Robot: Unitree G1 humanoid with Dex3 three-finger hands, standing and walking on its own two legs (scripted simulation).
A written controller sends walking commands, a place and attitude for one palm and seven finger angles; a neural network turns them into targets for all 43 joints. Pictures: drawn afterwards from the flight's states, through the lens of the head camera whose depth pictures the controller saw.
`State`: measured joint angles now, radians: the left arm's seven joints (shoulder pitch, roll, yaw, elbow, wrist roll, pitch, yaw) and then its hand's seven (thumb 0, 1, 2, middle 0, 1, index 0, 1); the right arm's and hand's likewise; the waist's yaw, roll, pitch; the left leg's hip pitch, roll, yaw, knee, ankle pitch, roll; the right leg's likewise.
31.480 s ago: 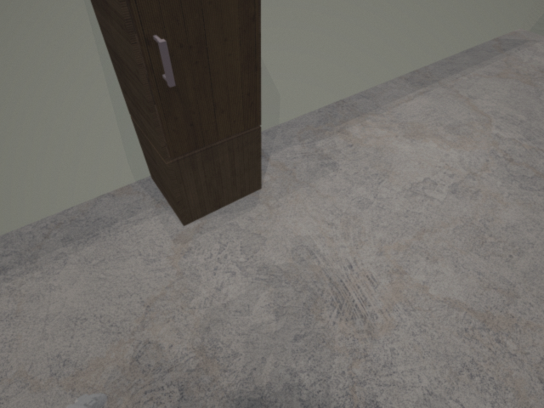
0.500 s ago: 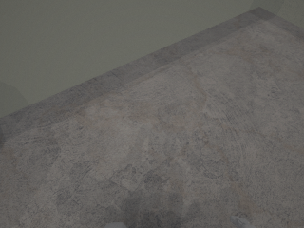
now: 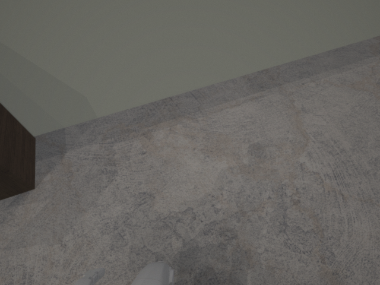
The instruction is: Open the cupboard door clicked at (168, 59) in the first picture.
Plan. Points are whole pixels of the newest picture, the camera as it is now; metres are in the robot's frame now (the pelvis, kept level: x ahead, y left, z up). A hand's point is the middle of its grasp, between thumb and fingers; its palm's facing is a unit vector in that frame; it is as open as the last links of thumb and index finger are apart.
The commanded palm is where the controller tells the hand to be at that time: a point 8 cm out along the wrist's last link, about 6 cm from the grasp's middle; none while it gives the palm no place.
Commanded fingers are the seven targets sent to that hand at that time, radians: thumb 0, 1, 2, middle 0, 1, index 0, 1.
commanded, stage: turn to face it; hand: left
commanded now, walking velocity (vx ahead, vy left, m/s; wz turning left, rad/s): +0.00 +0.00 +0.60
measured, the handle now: out of the picture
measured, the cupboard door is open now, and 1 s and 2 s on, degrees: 37 37 37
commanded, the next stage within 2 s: take the last steps up to it in 1.48 s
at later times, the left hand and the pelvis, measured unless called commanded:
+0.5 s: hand out of the picture +0.04 +0.24 -0.16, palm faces +0.32 -0.91 -0.27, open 7.4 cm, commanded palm none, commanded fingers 0.00 0.90 0.90 -0.20 -0.30 -0.20 -0.30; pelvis +0.01 -0.01 +0.00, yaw +18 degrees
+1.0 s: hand out of the picture -0.06 +0.19 -0.19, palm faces +0.62 -0.75 -0.22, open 7.4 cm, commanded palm none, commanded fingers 0.00 0.90 0.90 -0.20 -0.30 -0.20 -0.30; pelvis +0.01 -0.01 -0.01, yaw +37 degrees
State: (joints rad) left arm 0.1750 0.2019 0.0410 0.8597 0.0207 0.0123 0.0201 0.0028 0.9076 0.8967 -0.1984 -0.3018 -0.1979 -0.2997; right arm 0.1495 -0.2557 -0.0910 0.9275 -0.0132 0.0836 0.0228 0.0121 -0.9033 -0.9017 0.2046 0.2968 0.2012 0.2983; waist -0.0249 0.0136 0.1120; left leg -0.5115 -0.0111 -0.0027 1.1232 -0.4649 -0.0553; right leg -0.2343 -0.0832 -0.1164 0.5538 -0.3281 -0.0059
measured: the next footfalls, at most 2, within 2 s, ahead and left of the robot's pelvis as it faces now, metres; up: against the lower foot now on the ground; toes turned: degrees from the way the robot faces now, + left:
left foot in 0.22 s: +0.04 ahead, +0.13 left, +0.00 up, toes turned +14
right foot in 0.56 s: +0.10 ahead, -0.13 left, +0.00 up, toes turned +18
